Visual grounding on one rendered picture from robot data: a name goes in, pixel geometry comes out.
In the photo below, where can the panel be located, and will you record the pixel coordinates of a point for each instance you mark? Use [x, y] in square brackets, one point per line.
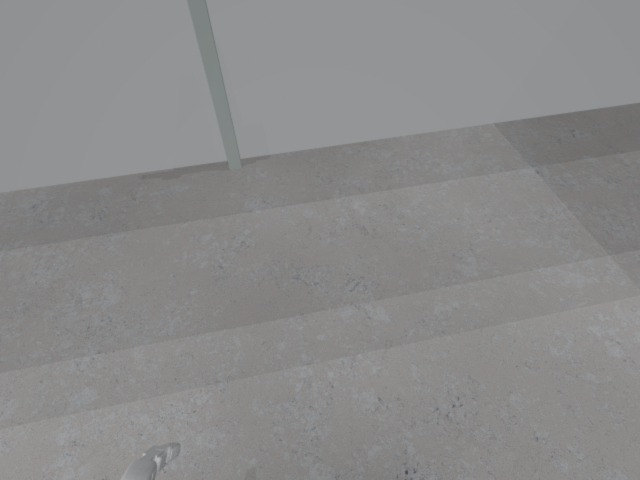
[204, 34]

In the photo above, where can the left robot hand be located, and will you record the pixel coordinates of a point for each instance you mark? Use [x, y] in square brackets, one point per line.
[153, 460]

